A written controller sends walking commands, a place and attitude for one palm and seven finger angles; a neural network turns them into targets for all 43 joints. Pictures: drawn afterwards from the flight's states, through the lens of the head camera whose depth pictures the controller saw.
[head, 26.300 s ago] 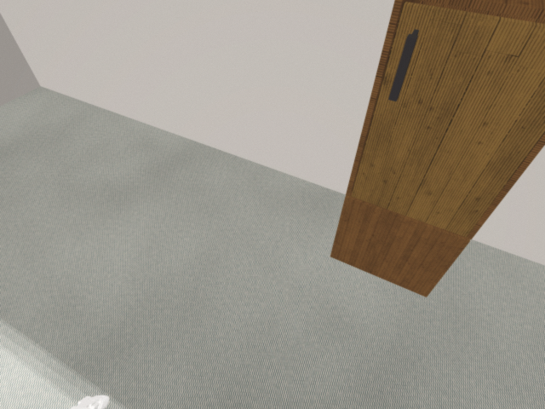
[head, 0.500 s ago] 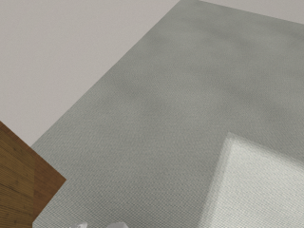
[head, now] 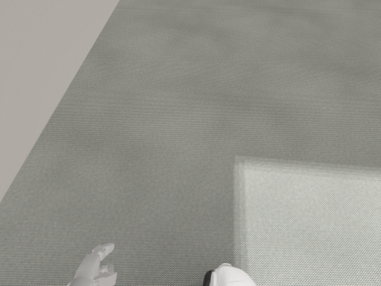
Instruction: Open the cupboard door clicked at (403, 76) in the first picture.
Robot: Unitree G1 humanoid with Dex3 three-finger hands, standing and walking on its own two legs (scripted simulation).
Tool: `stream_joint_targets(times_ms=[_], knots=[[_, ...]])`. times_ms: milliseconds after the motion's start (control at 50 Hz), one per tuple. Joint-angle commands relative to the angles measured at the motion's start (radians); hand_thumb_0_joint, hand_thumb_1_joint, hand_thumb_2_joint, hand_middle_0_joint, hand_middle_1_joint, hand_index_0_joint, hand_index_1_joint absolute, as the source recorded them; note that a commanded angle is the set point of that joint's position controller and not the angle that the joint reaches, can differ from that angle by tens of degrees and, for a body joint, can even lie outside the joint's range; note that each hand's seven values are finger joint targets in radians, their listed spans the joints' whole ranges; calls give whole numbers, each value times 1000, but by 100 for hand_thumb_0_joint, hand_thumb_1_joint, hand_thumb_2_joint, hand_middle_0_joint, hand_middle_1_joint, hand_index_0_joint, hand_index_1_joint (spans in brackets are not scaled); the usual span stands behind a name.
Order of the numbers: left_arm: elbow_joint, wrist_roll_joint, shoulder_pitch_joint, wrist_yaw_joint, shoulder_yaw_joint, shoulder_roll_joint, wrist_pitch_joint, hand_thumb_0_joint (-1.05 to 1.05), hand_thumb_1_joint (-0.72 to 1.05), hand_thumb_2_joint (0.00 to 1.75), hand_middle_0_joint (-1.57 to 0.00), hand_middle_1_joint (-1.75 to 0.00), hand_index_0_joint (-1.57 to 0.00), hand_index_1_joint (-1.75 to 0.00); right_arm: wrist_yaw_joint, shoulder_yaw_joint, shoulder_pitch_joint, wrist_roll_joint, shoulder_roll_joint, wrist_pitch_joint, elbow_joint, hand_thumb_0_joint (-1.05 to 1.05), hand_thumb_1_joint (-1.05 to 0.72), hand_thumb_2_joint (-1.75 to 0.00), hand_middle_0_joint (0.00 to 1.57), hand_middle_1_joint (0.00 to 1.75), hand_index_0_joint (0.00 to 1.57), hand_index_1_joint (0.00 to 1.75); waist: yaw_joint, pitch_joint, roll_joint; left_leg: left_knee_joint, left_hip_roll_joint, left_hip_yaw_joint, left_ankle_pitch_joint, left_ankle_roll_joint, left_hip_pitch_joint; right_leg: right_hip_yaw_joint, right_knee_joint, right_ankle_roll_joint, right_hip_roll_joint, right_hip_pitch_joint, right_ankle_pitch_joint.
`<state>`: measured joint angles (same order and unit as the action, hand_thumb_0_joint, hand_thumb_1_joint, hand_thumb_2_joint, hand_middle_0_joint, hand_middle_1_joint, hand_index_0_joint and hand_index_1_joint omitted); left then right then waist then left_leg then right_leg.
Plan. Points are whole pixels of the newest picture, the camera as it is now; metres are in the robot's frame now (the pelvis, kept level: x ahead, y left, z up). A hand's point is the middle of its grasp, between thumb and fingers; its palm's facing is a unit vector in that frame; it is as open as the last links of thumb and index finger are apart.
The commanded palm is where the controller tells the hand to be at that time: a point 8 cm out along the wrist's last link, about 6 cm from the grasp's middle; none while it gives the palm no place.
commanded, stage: walk to a spot facing it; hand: left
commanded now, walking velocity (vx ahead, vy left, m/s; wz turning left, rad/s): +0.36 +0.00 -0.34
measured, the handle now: out of the picture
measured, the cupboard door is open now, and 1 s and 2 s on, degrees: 46 46 46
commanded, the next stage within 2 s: turn to face it in 0.86 s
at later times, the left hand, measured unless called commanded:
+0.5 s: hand (123, 258) +0.19 +0.17 -0.16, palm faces -0.01 -0.99 -0.16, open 7.4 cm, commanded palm none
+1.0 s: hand (176, 109) +0.67 +0.06 -0.14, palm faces -0.36 -0.89 -0.27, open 7.3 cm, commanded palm none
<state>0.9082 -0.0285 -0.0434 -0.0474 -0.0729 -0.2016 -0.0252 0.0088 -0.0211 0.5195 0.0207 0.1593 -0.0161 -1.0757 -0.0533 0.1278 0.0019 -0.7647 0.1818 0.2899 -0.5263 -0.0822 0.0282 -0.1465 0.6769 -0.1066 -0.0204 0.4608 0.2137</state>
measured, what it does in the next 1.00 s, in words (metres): walks ahead, turning right: left foot, then right foot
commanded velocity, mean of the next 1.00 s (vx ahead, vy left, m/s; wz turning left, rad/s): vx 0.32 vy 0.00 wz -0.26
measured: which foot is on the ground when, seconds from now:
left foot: up 0.00-0.48, down 0.50-0.94, up 0.96-1.00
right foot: down 0.00-0.48, up 0.50-0.92, down 0.94-1.00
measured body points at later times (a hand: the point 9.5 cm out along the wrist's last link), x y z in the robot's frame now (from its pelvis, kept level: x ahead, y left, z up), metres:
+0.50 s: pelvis +0.25 +0.00 +0.01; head +0.28 +0.01 +0.46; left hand +0.20 +0.22 -0.14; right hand +0.38 -0.24 -0.11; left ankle +0.35 +0.09 -0.72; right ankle +0.09 -0.07 -0.70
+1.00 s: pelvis +0.47 -0.09 +0.01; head +0.51 -0.12 +0.45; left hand +0.69 +0.10 -0.12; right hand +0.28 -0.26 -0.14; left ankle +0.37 +0.09 -0.64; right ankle +0.51 -0.19 -0.71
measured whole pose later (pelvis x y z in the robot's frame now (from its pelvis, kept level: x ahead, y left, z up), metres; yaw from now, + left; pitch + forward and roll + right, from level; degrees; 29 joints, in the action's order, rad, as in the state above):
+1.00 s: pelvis +0.47 -0.09 +0.01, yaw -21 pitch +0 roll +1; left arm 0.96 -0.02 -0.09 -0.01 -0.07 -0.23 -0.06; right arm 0.00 -0.03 0.46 0.01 0.18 0.00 -1.14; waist -0.05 0.12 -0.01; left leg -1.04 0.12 0.16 -0.50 -0.05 0.19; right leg -0.13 0.68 -0.09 -0.03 0.42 0.26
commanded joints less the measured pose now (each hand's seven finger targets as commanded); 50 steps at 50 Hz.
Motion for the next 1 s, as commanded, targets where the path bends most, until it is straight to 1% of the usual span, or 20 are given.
stream_joint_targets(times_ms=[0, 40, 100, 240, 360, 380, 420, 440, 460, 480, 500, 560, 660, 820, 860, 880, 900, 920, 940, 980], knots=[[44, 27, -338, 47, -64, -249, -6, 0, 90, 90, -20, -30, -20, -30, 6, -49, -220, -19, 114, -39, 184, 0, -90, -90, 20, 30, 20, 30, 171, -185, 118, -731, -43, -278, 88, 55, 713, 643, -414, -163, -387, -558, 145], [17, 18, -201, 51, -21, -134, -20, 0, 90, 90, -20, -30, -20, -30, 3, -45, -207, 1, 94, -23, 145, 0, -90, -90, 20, 30, 20, 30, 77, -71, 50, -568, 6, -292, 208, 46, 575, 430, -455, -85, -287, -258, 71], [27, 7, -173, 50, -15, -107, -41, 0, 90, 90, -20, -30, -20, -30, -4, -42, -115, 8, 63, 2, 103, 0, -90, -90, 20, 30, 20, 30, 10, -114, 78, -386, -18, -261, 244, 31, 490, 287, -469, -72, -205, -211, -38], [91, 15, -302, 42, -8, -82, -65, 0, 90, 90, -20, -30, -20, -30, -19, -43, -360, 4, 69, -12, 180, 0, -90, -90, 20, 30, 20, 30, 63, -79, 88, -133, -54, -243, 330, 22, 636, 285, -439, -81, -181, -423, -334], [138, 12, -367, 56, 0, -101, -59, 0, 90, 90, -20, -30, -20, -30, -31, -39, -509, -3, 67, -25, 211, 0, -90, -90, 20, 30, 20, 30, 86, -33, 118, 61, -115, -197, 294, 55, 527, 291, -387, -65, -203, -475, -523], [147, 11, -370, 59, 0, -104, -59, 0, 90, 90, -20, -30, -20, -30, -29, -42, -495, -2, 73, -29, 202, 0, -90, -90, 20, 30, 20, 30, 73, -47, 103, 105, -132, -185, 282, 63, 459, 292, -346, -60, -203, -468, -591], [139, 18, -325, 61, -6, -114, -61, 0, 90, 90, -20, -30, -20, -30, -12, -51, -314, 6, 101, -40, 144, 0, -90, -90, 20, 30, 20, 30, -20, -116, 78, 233, -186, -140, 344, 89, 195, 234, -165, -21, -152, -404, -722], [129, 24, -323, 59, -5, -104, -62, 0, 90, 90, -20, -30, -20, -30, -2, -64, -162, 14, 156, -47, 101, 0, -90, -90, 20, 30, 20, 30, -80, -216, 19, 260, -103, -233, 408, 130, -88, 217, 35, 14, -115, -236, -590], [113, 34, -382, 50, -1, -48, -63, 0, 90, 90, -20, -30, -20, -30, 8, -91, -34, 33, 270, -53, 79, 0, -90, -90, 20, 30, 20, 30, -99, -371, -204, 291, 197, -607, 455, 254, -353, 118, 369, 58, 16, 18, -137], [81, 26, -324, 47, 8, -51, -75, 0, 90, 90, -20, -30, -20, -30, 11, -90, 15, 18, 294, -39, 77, 0, -90, -90, 20, 30, 20, 30, -96, -350, -215, 401, 324, -754, 546, 331, -321, 152, 620, 52, 53, 120, 309], [76, 17, -265, 52, 0, -51, -68, 0, 90, 90, -20, -30, -20, -30, 11, -80, -55, 12, 254, -44, 84, 0, -90, -90, 20, 30, 20, 30, -69, -244, -120, 451, 316, -696, 420, 313, -152, 188, 714, 48, 4, 180, 284], [86, -4, -243, 27, -2, 3, -25, 0, 90, 90, -20, -30, -20, -30, 16, -42, -188, 14, 116, -62, 114, 0, -90, -90, 20, 30, 20, 30, 25, -32, -104, 584, 206, -496, 259, 222, 160, 200, 668, 77, -89, 179, 92], [73, -6, -228, 13, 0, 44, 10, 0, 90, 90, -20, -30, -20, -30, 11, -44, -161, 9, 106, -69, 82, 0, -90, -90, 20, 30, 20, 30, 65, -41, -95, 605, 124, -196, 393, 196, 196, 132, 351, 99, -114, 108, -19], [7, 0, -22, 2, 2, -6, 3, 0, 90, 90, -20, -30, -20, -30, 7, -39, -34, 18, 153, -50, 28, 0, -90, -90, 20, 30, 20, 30, 21, -1, -85, 527, 155, -93, 664, 179, 33, 24, 36, 54, -49, 58, -21], [28, 0, -107, 7, 0, -31, -6, 0, 90, 90, -20, -30, -20, -30, 9, -36, -33, 15, 179, -44, 24, 0, -90, -90, 20, 30, 20, 30, 68, -68, -91, 360, 151, -63, 958, 163, 1, -24, -23, 21, 9, -96, 48], [70, 0, -256, 12, -8, -59, -15, 0, 90, 90, -20, -30, -20, -30, 7, -37, -73, 8, 194, -41, 32, 0, -90, -90, 20, 30, 20, 30, 145, -141, -91, 180, 121, -29, 1035, 134, 37, -35, -90, 3, 40, -280, 7], [121, -4, -422, 22, -30, -142, -29, 0, 90, 90, -20, -30, -20, -30, -3, -31, -100, -8, 176, -44, 48, 0, -90, -90, 20, 30, 20, 30, 219, -244, 9, -74, 65, -7, 883, 95, 233, 83, -148, -31, -53, -578, -25], [147, 2, -539, 40, -65, -267, -35, 0, 90, 90, -20, -30, -20, -30, -3, -22, -76, -28, 102, -52, 84, 0, -90, -90, 20, 30, 20, 30, 236, -379, 287, -461, -120, -16, 47, 34, 566, 619, -259, -172, -392, -854, -181], [144, 27, -500, 50, -59, -290, -33, 0, 90, 90, -20, -30, -20, -30, 0, -31, -149, -26, 129, -46, 100, 0, -90, -90, 20, 30, 20, 30, 216, -351, 229, -632, -113, -190, -74, 49, 653, 671, -334, -208, -447, -780, -297], [99, 26, -321, 66, -20, -167, -29, 0, 90, 90, -20, -30, -20, -30, 8, -32, -192, -18, 98, -39, 81, 0, -90, -90, 20, 30, 20, 30, 130, -213, 86, -598, -36, -286, 92, 59, 610, 432, -322, -141, -374, -513, -447]])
